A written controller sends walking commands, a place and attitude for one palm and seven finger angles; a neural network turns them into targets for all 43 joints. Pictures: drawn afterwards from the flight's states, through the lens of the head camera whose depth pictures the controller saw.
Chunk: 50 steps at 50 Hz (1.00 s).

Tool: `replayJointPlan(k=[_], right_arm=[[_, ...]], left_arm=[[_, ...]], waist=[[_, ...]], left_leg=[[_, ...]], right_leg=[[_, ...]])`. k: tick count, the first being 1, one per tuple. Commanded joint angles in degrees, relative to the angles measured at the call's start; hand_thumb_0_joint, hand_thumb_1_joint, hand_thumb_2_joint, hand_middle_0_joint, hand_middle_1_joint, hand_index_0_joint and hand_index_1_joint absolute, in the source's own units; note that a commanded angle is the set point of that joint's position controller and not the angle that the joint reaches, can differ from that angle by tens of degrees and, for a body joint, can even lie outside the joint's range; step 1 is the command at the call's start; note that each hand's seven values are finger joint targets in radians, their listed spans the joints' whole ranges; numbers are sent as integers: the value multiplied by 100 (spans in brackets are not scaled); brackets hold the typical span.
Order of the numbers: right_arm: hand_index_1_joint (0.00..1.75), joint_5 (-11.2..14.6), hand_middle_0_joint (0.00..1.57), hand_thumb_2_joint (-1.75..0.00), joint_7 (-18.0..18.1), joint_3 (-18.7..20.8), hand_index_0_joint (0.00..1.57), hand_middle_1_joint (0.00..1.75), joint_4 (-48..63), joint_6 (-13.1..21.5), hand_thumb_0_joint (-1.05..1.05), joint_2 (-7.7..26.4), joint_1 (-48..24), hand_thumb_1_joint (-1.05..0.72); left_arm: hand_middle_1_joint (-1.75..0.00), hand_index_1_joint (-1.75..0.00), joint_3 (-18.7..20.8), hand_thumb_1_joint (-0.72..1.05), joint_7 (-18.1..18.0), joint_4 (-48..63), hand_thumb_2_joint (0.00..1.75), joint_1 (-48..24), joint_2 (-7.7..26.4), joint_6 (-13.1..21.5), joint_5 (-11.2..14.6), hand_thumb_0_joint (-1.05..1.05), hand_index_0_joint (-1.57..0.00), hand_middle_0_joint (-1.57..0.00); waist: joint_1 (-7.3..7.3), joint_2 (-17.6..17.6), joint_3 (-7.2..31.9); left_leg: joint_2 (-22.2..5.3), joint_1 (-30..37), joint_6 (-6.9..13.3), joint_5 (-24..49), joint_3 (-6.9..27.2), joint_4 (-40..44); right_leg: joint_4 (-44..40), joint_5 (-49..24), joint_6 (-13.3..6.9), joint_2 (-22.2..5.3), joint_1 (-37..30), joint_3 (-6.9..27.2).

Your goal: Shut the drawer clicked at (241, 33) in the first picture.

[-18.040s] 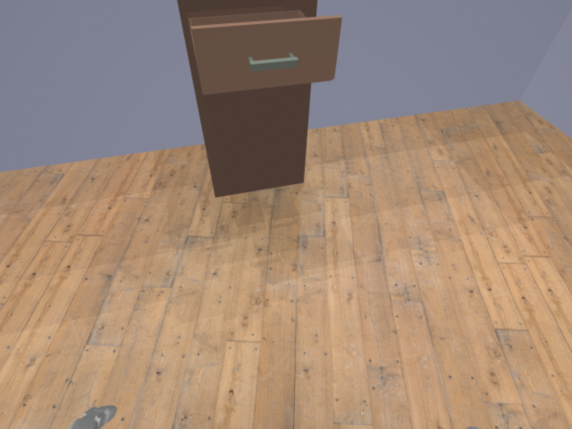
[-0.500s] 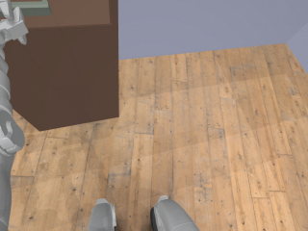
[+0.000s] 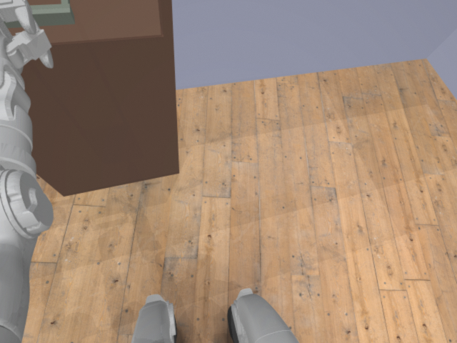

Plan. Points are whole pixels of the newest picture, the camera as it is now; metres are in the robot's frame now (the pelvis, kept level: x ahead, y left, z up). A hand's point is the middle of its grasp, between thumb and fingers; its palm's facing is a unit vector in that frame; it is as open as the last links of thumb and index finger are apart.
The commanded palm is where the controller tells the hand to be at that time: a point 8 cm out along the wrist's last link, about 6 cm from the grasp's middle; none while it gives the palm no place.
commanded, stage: pull the fist back off the drawer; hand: left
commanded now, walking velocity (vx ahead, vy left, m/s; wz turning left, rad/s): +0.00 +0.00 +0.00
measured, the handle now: (23, 7) +0.65 +0.24 +0.11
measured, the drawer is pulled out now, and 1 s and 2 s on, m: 0.00 0.00 0.00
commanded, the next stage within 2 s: draw the hand back to the body in 0.22 s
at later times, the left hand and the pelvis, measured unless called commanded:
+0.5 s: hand (32, 60) +0.52 +0.20 +0.13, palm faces +0.12 -0.99 -0.02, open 3.3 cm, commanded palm +0.47 +0.25 +0.13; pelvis +0.05 -0.01 +0.03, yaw +0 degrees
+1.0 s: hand out of the picture +0.35 +0.22 +0.17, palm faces +0.26 -0.94 -0.21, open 3.3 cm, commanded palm +0.31 +0.26 +0.19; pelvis +0.04 -0.01 +0.06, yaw +2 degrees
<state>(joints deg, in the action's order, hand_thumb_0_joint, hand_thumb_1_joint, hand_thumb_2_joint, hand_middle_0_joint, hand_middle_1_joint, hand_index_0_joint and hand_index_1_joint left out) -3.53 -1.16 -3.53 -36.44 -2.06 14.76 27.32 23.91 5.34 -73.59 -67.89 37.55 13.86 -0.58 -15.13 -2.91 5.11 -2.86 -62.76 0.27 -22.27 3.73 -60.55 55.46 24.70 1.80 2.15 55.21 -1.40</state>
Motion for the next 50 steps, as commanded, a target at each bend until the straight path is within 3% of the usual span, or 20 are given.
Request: replayJointPlan(k=[1, 6, 11, 16, 17, 18, 19, 21, 23, 24, 26, 28, 31, 33, 34, 35, 41, 42, 44, 50], right_arm=[[30, 52, 20, -90, 51, 470, 20, 30, 251, -29, 0, 1190, 1065, -90], [30, 115, 20, -90, 18, 553, 20, 30, 390, -128, 0, 1102, 947, -90], [30, 167, 20, -90, 49, 589, 20, 30, 305, -196, 0, 1061, 870, -90], [30, 205, 20, -90, 49, 634, 20, 30, 267, -238, 0, 1000, 766, -90], [30, 228, 20, -90, 48, 653, 20, 30, 346, -269, 0, 1002, 743, -90], [30, 247, 20, -90, 38, 675, 20, 30, 432, -282, 0, 991, 668, -90], [30, 298, 20, -90, 43, 698, 20, 30, 511, -294, 0, 977, 590, -90], [30, 393, 20, -90, 50, 714, 20, 30, 672, -299, 0, 926, 412, -90], [30, 462, 20, -90, 72, 708, 20, 30, 769, -288, 0, 888, 252, -90], [30, 504, 20, -90, 89, 723, 20, 30, 804, -277, 0, 901, 185, -90], [30, 552, 20, -90, 134, 716, 20, 30, 901, -237, 0, 879, 9, -90], [30, 571, 20, -90, 178, 698, 20, 30, 953, -182, 0, 863, -172, -90], [30, 579, 20, -90, 199, 665, 20, 30, 987, -74, 0, 797, -408, -90], [30, 595, 20, -90, 219, 647, 20, 30, 993, -7, 0, 775, -576, -90], [30, 607, 20, -90, 232, 642, 20, 30, 1000, 19, 0, 773, -668, -90], [30, 622, 20, -90, 246, 619, 20, 30, 1020, 52, 0, 782, -758, -90], [30, 687, 20, -90, 372, 506, 20, 30, 1290, 223, 0, 755, -1357, -90], [30, 642, 20, -90, 419, 499, 20, 30, 1368, 216, 0, 666, -1747, -90], [30, 627, 20, -90, 496, 440, 20, 30, 1404, 262, 0, 605, -1893, -90], [30, 584, 20, -90, 637, 337, 20, 30, 1303, 315, 0, 551, -2218, -90]], left_arm=[[-160, -160, 172, 90, 61, 1499, 90, -2064, 1057, 485, 185, 0, -140, -140], [-160, -160, 272, 90, 39, 1894, 90, -1208, 801, 598, 332, 0, -140, -140], [-160, -160, 417, 90, -24, 2078, 90, -1406, 998, 854, 324, 0, -140, -140], [-160, -160, 176, 90, 195, 2148, 90, -1088, 660, 1014, 352, 0, -140, -140], [-160, -160, 270, 90, 279, 2334, 90, -649, 711, 1007, 405, 0, -140, -140], [-160, -160, 229, 90, 362, 2586, 90, -317, 558, 980, 495, 0, -140, -140], [-160, -160, 236, 90, 442, 2882, 90, 123, 474, 920, 619, 0, -140, -140], [-160, -160, 120, 90, 588, 3429, 90, 783, 208, 713, 875, 0, -140, -140], [-160, -160, -25, 90, 641, 3756, 90, 1293, -83, 462, 1082, 0, -140, -140], [-160, -160, 100, 90, 617, 3953, 90, 1473, -2, 351, 1170, 0, -140, -140], [-160, -160, 115, 90, 543, 4411, 90, 1817, -62, 200, 1283, 0, -140, -140], [-160, -160, 79, 90, 431, 5028, 90, 1895, -51, 196, 1272, 0, -140, -140], [-160, -160, -116, 90, 340, 5497, 90, 2355, -311, 221, 1243, 0, -140, -140], [-160, -160, -427, 90, 380, 5748, 90, 2395, -625, 192, 1269, 0, -140, -140], [-160, -160, -446, 90, 421, 5689, 90, 2622, -676, 117, 1283, 0, -140, -140], [-160, -160, -535, 90, 471, 5724, 90, 2656, -758, 32, 1332, 0, -140, -140], [-160, -160, -404, 90, 630, 6294, 90, 3398, -736, -465, 1566, 0, -140, -140], [-160, -160, -702, 90, 53, 6782, 90, 3637, -356, -441, 842, 0, -140, -140], [-160, -160, -862, 90, -393, 7025, 90, 4259, -827, -582, 788, 0, -140, -140], [-160, -160, -776, 90, -906, 7740, 90, 4823, -771, -735, 613, 0, -140, -140]], waist=[[187, -987, 2894], [442, -667, 2927], [337, -378, 2548], [396, -730, 2775], [608, -787, 3001], [704, -995, 3238], [817, -931, 3519], [928, -784, 3547], [937, -445, 3209], [980, -111, 2988], [1024, 122, 2646], [1046, -135, 2409], [1078, -310, 2130], [1004, -371, 1912], [1065, -406, 1886], [1046, -304, 1806], [1318, 95, 1584], [1475, 76, 1414], [1428, 120, 1012], [1490, 336, 497]], left_leg=[[16, 3489, 118, 1337, 137, 800], [68, 3459, 141, 1871, -73, 867], [112, 3179, 195, 1964, -184, 816], [135, 3616, 159, 2507, -221, 721], [142, 3769, 134, 2745, -224, 775], [157, 4055, 129, 3093, -258, 797], [147, 4276, 125, 3365, -265, 835], [168, 4343, 149, 3588, -341, 945], [202, 4176, 201, 3490, -385, 1076], [205, 4006, 221, 3303, -415, 1179], [253, 3867, 251, 3031, -474, 1366], [273, 4016, 249, 2995, -491, 1463], [261, 4295, 220, 3056, -432, 1606], [253, 4515, 217, 2969, -394, 1659], [252, 4564, 188, 2892, -370, 1722], [262, 4581, 189, 2711, -343, 1784], [325, 4534, 179, 2078, -291, 2140], [419, 4892, 173, 1935, -404, 2377], [375, 4934, 153, 1631, -369, 2632], [359, 5218, 178, 1277, -371, 3185]], right_leg=[[-854, -761, -306, 244, -469, -272], [-916, -1444, -278, 261, -1165, -203], [-926, -1951, -221, 237, -1472, -60], [-843, -2481, -243, 209, -1511, -27], [-834, -2641, -276, 209, -1752, -39], [-835, -2916, -294, 213, -1915, -40], [-867, -3167, -290, 208, -2149, -43], [-1004, -3615, -264, 204, -2601, -39], [-1136, -3867, -244, 190, -2903, -60], [-1215, -3951, -211, 174, -3066, -68], [-1342, -4073, -187, 148, -3341, -60], [-1411, -3974, -211, 125, -3354, -34], [-1487, -3664, -228, 126, -3234, -69], [-1565, -3425, -243, 133, -3114, -91], [-1586, -3284, -251, 124, -3102, -112], [-1649, -3160, -252, 123, -3108, -129], [-1846, -2760, -278, 59, -3499, -169], [-2234, -2518, -303, -56, -3510, 33], [-2438, -2104, -296, -63, -3505, -31], [-2914, -1636, -272, -90, -3979, -35]])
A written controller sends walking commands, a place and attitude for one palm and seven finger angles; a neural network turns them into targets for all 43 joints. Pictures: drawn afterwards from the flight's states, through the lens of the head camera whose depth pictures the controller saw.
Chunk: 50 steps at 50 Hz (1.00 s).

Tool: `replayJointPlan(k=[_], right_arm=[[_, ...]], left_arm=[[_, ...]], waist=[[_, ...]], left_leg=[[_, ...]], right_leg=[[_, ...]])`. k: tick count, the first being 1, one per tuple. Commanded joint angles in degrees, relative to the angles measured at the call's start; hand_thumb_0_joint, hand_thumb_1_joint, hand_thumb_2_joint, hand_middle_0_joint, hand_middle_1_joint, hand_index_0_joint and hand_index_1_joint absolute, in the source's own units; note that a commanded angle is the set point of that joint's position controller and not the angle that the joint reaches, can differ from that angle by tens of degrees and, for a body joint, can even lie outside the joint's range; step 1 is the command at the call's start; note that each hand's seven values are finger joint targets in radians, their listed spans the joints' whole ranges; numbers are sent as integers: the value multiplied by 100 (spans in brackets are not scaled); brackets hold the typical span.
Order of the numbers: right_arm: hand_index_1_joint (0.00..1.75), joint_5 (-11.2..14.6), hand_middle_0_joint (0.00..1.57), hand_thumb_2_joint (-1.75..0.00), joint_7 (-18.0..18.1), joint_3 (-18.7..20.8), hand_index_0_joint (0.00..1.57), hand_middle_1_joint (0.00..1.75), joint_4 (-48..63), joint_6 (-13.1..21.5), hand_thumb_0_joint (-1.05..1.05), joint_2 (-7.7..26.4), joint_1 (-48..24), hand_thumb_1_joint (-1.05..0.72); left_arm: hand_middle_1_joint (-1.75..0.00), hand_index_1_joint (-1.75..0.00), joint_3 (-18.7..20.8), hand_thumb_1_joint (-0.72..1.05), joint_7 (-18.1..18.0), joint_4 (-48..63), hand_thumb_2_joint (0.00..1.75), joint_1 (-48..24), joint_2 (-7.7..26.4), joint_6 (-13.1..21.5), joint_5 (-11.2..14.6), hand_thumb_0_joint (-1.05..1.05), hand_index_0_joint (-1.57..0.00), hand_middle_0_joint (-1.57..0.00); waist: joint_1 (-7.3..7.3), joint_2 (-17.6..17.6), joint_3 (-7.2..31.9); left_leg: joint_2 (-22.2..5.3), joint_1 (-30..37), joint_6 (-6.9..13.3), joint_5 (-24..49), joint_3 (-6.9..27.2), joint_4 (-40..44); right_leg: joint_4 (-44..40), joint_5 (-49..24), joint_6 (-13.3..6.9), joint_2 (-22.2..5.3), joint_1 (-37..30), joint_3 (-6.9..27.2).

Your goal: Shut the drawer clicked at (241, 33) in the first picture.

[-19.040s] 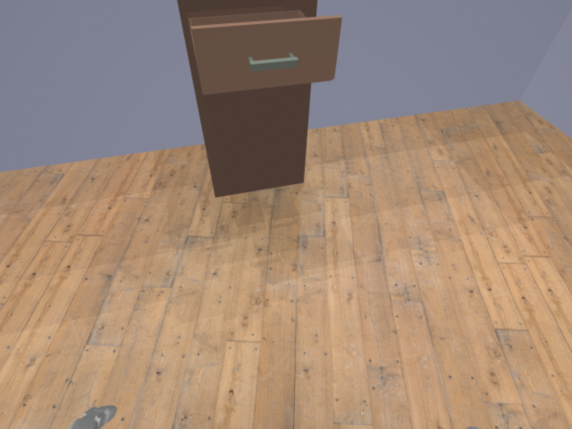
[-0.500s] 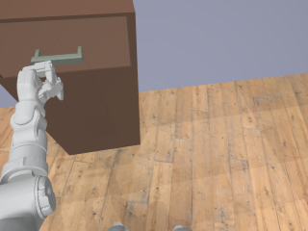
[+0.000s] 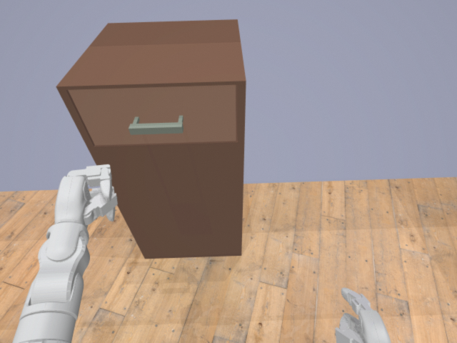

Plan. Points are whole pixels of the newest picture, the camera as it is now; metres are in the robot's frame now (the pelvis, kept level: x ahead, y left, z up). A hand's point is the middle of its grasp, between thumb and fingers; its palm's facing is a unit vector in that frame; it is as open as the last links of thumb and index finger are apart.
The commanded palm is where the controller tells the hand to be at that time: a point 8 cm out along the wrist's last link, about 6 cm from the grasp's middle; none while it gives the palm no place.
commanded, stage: draw the hand back to the body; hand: left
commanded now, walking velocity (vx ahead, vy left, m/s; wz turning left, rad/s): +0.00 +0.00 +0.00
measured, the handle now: (157, 124) +0.62 +0.22 +0.05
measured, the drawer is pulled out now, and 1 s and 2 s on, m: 0.00 0.00 0.00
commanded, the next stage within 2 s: step back with the hand held close in 0.70 s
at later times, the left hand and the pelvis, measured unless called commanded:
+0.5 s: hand (46, 254) +0.19 +0.23 +0.17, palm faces +0.40 -0.85 -0.36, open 3.3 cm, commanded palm +0.13 +0.28 +0.19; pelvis +0.00 -0.01 +0.02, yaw +0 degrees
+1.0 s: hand (36, 249) +0.19 +0.24 +0.19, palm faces +0.39 -0.80 -0.45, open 3.3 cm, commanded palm +0.12 +0.28 +0.19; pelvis +0.00 -0.01 +0.02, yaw +2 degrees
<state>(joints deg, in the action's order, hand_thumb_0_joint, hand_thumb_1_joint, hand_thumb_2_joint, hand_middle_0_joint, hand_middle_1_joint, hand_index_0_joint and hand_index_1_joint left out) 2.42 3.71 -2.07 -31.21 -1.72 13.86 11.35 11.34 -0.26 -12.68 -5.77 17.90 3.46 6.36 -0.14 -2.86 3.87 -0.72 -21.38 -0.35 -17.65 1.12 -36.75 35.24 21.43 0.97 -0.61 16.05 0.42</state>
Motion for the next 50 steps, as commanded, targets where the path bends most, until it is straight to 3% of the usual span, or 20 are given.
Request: replayJointPlan(k=[1, 5, 7, 8, 13, 20, 23, 26, 29, 31, 33, 35, 37, 41, 42, 43, 44, 45, 48, 50], right_arm=[[30, -24, 20, -90, 164, 168, 20, 30, 791, 316, 0, 637, -683, -90], [30, -97, 20, -90, 188, 122, 20, 30, 708, 528, 0, 575, -766, -90], [30, -129, 20, -90, 176, 120, 20, 30, 687, 610, 0, 555, -817, -90], [30, -147, 20, -90, 164, 135, 20, 30, 655, 639, 0, 582, -827, -90], [30, -197, 20, -90, 138, 170, 20, 30, 603, 700, 0, 545, -917, -90], [30, -242, 20, -90, 121, 191, 20, 30, 623, 827, 0, 444, -969, -90], [30, -257, 20, -90, 135, 208, 20, 30, 634, 951, 0, 449, -977, -90], [30, -252, 20, -90, 163, 215, 20, 30, 652, 1011, 0, 409, -927, -90], [30, -254, 20, -90, 184, 219, 20, 30, 517, 1037, 0, 430, -851, -90], [30, -257, 20, -90, 216, 245, 20, 30, 501, 1037, 0, 461, -819, -90], [30, -272, 20, -90, 254, 259, 20, 30, 474, 1066, 0, 476, -823, -90], [30, -289, 20, -90, 265, 253, 20, 30, 509, 1069, 0, 452, -832, -90], [30, -301, 20, -90, 262, 250, 20, 30, 529, 1085, 0, 436, -861, -90], [30, -311, 20, -90, 248, 213, 20, 30, 530, 1126, 0, 402, -896, -90], [30, -317, 20, -90, 166, 267, 20, 30, 699, 901, 0, 573, -810, -90], [30, -307, 20, -90, 165, 260, 20, 30, 648, 802, 0, 490, -860, -90], [30, -320, 20, -90, 152, 286, 20, 30, 584, 701, 0, 468, -836, -90], [30, -319, 20, -90, 111, 330, 20, 30, 639, 603, 0, 499, -797, -90], [30, -306, 20, -90, 68, 434, 20, 30, 722, 400, 0, 550, -777, -90], [30, -272, 20, -90, 43, 475, 20, 30, 779, 257, 0, 558, -714, -90]], left_arm=[[-160, -160, 452, 90, -384, 1893, 90, -1419, 1190, 323, -112, 0, -140, -140], [-160, -160, 408, 90, -533, 2635, 90, -847, 1085, 415, -164, 0, -140, -140], [-160, -160, 395, 90, -560, 2940, 90, -264, 996, 443, -170, 0, -140, -140], [-160, -160, 455, 90, -551, 2991, 90, 43, 1037, 436, -159, 0, -140, -140], [-160, -160, 690, 90, -534, 3508, 90, 1208, 1020, 473, -153, 0, -140, -140], [-160, -160, 952, 90, -549, 4726, 90, 2245, 1049, 597, -185, 0, -140, -140], [-160, -160, 1111, 90, -579, 5017, 90, 2808, 1122, 621, -200, 0, -140, -140], [-160, -160, 1192, 90, -610, 5309, 90, 3290, 1071, 662, -206, 0, -140, -140], [-160, -160, 906, 90, -592, 4950, 90, 3022, 806, 598, -243, 0, -140, -140], [-160, -160, 917, 90, -619, 4857, 90, 2854, 812, 591, -260, 0, -140, -140], [-160, -160, 983, 90, -633, 4812, 90, 2765, 875, 610, -270, 0, -140, -140], [-160, -160, 1054, 90, -658, 4917, 90, 2786, 940, 632, -266, 0, -140, -140], [-160, -160, 1065, 90, -663, 5051, 90, 2877, 948, 646, -268, 0, -140, -140], [-160, -160, 1124, 90, -689, 5217, 90, 3019, 1010, 625, -266, 0, -140, -140], [-160, -160, 1873, 90, -697, 5786, 90, 2456, 1740, 851, -316, 0, -140, -140], [-160, -160, 2010, 90, -684, 5480, 90, 2567, 1823, 918, -328, 0, -140, -140], [-160, -160, 1548, 90, -618, 4965, 90, 3208, 1278, 855, -315, 0, -140, -140], [-160, -160, 1391, 90, -582, 4908, 90, 3486, 1102, 824, -316, 0, -140, -140], [-160, -160, 1330, 90, -521, 4894, 90, 3953, 983, 855, -275, 0, -140, -140], [-160, -160, 1395, 90, -534, 5032, 90, 4147, 1047, 872, -242, 0, -140, -140]], waist=[[9, 65, 634], [76, -304, 572], [130, -298, 494], [170, -92, 454], [266, 284, 103], [323, -169, 7], [365, 47, -180], [388, -42, -123], [252, 67, -661], [246, 124, -700], [277, 251, -671], [346, 264, -305], [391, 150, -58], [421, -92, -34], [151, 57, -520], [164, 121, -553], [115, 346, -682], [105, 319, -557], [87, 10, -168], [71, 60, 221]], left_leg=[[171, 1202, 225, 762, -106, 891], [144, 1620, 184, 820, -19, 1187], [134, 1726, 176, 1034, -30, 1285], [136, 1705, 187, 1025, -45, 1339], [117, 1699, 194, 1157, -106, 1521], [138, 1840, 180, 1232, -155, 1552], [144, 1801, 169, 1197, -149, 1543], [139, 1804, 179, 1268, -167, 1498], [131, 1748, 175, 1079, -146, 1566], [134, 1768, 190, 887, -141, 1591], [152, 1825, 201, 904, -130, 1592], [151, 1896, 216, 1117, -115, 1574], [159, 1979, 218, 1343, -133, 1516], [169, 1937, 186, 1578, -142, 1475], [81, 1457, 307, 1717, -29, 1219], [97, 1447, 275, 1647, -34, 1163], [70, 1405, 260, 1946, -1, 1143], [41, 1426, 249, 2155, 2, 1156], [3, 1613, 242, 2807, -13, 1227], [-48, 1609, 242, 3221, 23, 1216]], right_leg=[[-991, -1220, -194, 181, -76, -192], [-1196, -1137, -240, 181, -321, -238], [-1269, -1334, -239, 180, -467, -251], [-1374, -1322, -220, 201, -529, -240], [-1573, -1429, -177, 195, -724, -263], [-1721, -1459, -165, 142, -823, -234], [-1855, -1399, -147, 196, -737, -247], [-1765, -1511, -149, 165, -818, -250], [-1872, -1265, -127, 184, -515, -283], [-1913, -1025, -117, 175, -438, -265], [-1948, -1019, -121, 192, -447, -274], [-1794, -1257, -129, 141, -709, -267], [-1713, -1532, -139, 121, -861, -248], [-1662, -1880, -146, 111, -974, -252], [-1956, -2247, -90, -117, -502, -48], [-2016, -2416, -106, -217, -465, -43], [-1943, -2507, -74, -213, -407, -174], [-1874, -2502, -42, -187, -422, -231], [-1724, -2592, 1, -112, -484, -307], [-1547, -2767, 23, -95, -699, -346]])
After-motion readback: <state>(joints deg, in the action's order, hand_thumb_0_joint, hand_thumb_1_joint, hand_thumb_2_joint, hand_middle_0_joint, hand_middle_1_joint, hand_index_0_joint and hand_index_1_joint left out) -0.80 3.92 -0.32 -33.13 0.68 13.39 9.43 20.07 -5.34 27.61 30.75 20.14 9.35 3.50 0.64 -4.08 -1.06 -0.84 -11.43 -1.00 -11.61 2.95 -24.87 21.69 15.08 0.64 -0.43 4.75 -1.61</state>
